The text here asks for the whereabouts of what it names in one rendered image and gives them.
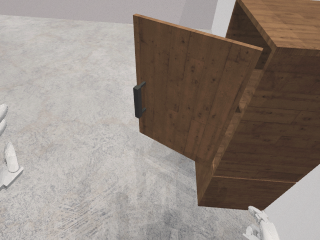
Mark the handle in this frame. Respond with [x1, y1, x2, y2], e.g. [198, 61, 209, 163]
[133, 81, 147, 119]

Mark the cupboard door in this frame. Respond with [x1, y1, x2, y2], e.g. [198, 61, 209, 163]
[133, 13, 263, 169]

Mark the robot left hand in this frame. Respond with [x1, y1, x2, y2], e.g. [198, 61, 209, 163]
[0, 103, 24, 191]

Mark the robot right hand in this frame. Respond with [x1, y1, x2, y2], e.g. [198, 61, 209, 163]
[242, 206, 281, 240]

